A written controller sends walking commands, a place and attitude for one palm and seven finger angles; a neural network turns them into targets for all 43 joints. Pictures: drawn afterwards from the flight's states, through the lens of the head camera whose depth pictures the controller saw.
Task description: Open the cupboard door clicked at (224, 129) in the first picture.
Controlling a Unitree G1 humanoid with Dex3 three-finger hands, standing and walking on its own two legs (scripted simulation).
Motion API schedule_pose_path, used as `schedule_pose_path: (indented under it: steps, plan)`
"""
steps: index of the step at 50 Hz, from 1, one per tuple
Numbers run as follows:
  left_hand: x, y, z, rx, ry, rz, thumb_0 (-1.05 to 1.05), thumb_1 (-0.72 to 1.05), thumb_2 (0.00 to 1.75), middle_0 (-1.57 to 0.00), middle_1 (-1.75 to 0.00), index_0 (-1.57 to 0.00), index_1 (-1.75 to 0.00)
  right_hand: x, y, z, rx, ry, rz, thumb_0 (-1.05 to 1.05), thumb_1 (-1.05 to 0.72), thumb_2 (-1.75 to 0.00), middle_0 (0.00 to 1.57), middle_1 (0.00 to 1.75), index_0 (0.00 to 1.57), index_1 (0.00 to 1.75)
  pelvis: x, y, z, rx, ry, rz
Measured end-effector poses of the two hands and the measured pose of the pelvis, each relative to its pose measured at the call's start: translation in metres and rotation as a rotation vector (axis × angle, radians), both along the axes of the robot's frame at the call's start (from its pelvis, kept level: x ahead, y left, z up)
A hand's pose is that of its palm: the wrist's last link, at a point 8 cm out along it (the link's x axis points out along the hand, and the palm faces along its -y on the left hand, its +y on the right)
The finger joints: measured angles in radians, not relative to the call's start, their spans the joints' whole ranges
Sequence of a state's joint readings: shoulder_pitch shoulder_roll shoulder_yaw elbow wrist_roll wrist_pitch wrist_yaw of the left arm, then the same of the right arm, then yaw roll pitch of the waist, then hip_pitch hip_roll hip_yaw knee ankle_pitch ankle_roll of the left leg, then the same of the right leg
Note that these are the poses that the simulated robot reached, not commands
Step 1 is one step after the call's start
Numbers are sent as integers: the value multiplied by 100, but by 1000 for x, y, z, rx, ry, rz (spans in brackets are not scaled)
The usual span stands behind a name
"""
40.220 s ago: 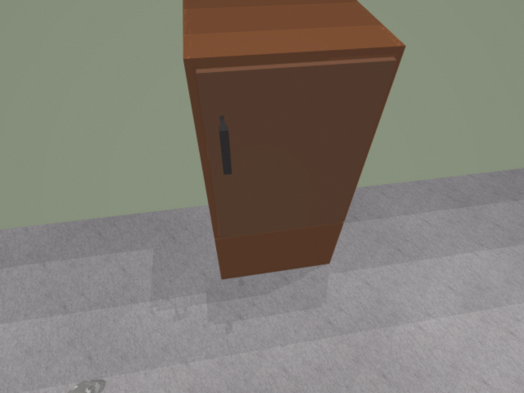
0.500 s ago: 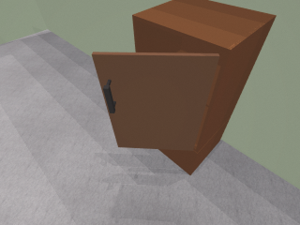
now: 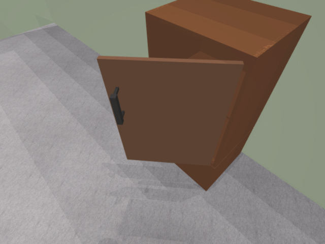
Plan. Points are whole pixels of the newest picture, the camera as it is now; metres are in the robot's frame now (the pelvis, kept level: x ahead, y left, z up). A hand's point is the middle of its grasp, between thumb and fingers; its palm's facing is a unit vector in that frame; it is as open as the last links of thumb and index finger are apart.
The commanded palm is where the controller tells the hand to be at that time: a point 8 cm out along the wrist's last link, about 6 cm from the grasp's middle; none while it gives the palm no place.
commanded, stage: raise the hand with hooked fingers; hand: left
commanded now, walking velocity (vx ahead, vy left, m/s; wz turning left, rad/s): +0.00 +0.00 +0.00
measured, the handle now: (118, 106) +0.55 +0.19 -0.01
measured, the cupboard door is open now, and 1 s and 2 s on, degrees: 41 41 41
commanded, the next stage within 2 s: none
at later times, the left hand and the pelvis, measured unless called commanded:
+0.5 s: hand (90, 231) +0.17 +0.20 -0.07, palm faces +0.06 -1.00 +0.01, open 8.9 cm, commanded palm +0.15 +0.25 -0.05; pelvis +0.03 +0.00 -0.09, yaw +3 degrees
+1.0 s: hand (73, 205) +0.21 +0.24 -0.03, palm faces -0.03 -1.00 -0.07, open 12.0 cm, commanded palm +0.19 +0.30 -0.03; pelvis +0.00 +0.03 -0.09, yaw +2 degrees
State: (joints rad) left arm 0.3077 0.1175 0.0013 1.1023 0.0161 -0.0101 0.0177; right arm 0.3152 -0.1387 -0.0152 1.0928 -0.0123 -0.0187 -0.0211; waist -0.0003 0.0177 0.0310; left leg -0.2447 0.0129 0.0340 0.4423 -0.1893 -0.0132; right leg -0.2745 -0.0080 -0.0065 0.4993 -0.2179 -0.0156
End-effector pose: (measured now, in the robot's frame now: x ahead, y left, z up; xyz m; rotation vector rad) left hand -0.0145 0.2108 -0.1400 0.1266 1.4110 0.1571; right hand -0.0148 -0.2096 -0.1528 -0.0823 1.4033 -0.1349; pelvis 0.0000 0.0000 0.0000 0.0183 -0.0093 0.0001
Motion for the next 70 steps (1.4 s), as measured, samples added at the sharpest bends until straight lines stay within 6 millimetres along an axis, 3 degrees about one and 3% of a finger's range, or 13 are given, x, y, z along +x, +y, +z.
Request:
schedule_pose_path:
  steps: [3, 5, 10, 14, 17, 20, 25, 30, 35, 42, 47, 55, 70]
  plan:
    - [14, 4, 5, 22, -38, 36, 2, 93, 90, -20, -30, -20, -30, 9, -3, 1, -4, -17, 1, 0, -91, -90, 20, 30, 20, 30, 5, -1, -1, -10, -2, 0]
    - [50, 21, 31, 86, -264, 90, 5, 95, 90, -21, -30, -21, -30, 29, -11, 7, -54, -150, 2, 1, -91, -90, 20, 30, 20, 30, 10, -2, -3, -8, -4, 10]
    - [156, 30, 106, 111, -896, 76, 4, 90, 87, -20, -33, -20, -33, 110, -39, 22, -144, -509, 36, 1, -91, -90, 20, 30, 20, 30, 16, 1, -16, -14, 37, 55]
    - [204, 17, 125, -27, -1257, -20, 2, 81, 85, -20, -37, -21, -37, 183, -55, 42, -192, -750, 80, 1, -91, -90, 20, 30, 20, 30, 19, 1, -37, -5, 130, 35]
    - [204, 8, 115, -122, -1376, -144, 1, 74, 82, -21, -41, -21, -41, 231, -58, 58, -210, -886, 129, 1, -91, -90, 20, 30, 20, 30, 21, -1, -56, -3, 179, 28]
    - [186, 10, 93, -166, -1358, -190, 1, 66, 79, -22, -46, -22, -46, 271, -51, 66, -217, -974, 179, 1, -91, -90, 20, 30, 20, 30, 24, -1, -74, -5, 215, 29]
    - [157, 38, 74, -104, -1280, -89, 1, 54, 74, -23, -53, -23, -53, 306, -20, 55, -180, -1005, 258, 1, -91, -90, 20, 30, 20, 30, 25, 0, -92, -38, 247, 51]
    - [164, 54, 92, -63, -1367, -150, 1, 42, 70, -24, -60, -24, -60, 297, 18, 18, -92, -920, 311, 0, -90, -90, 20, 30, 20, 30, 20, 5, -101, -77, 270, 69]
    - [192, 57, 97, -139, -1350, -233, 1, 30, 65, -24, -68, -24, -68, 256, 37, -15, -19, -786, 252, 1, -90, -90, 21, 30, 20, 30, 13, 12, -102, -86, 284, 63]
    - [205, 73, 105, -122, -1290, -210, 1, 14, 58, -26, -78, -26, -78, 194, 24, -24, -58, -652, 137, 1, -90, -90, 21, 30, 21, 30, 9, 22, -92, -72, 282, 44]
    - [207, 84, 112, -86, -1331, -213, 0, 2, 53, -26, -86, -26, -86, 173, 1, -15, -138, -628, 126, 1, -90, -90, 21, 30, 20, 30, 6, 26, -88, -70, 275, 42]
    - [215, 96, 115, -94, -1352, -228, 0, -16, 45, -28, -98, -28, -98, 176, -18, 12, -220, -688, 139, 1, -90, -90, 20, 30, 20, 30, 3, 28, -82, -72, 249, 43]
    - [244, 127, 134, -75, -1359, -218, -1, -46, 32, -30, -117, -30, -117, 196, 3, 26, -154, -739, 211, 1, -90, -90, 21, 30, 20, 30, 7, 24, -70, -77, 225, 51]
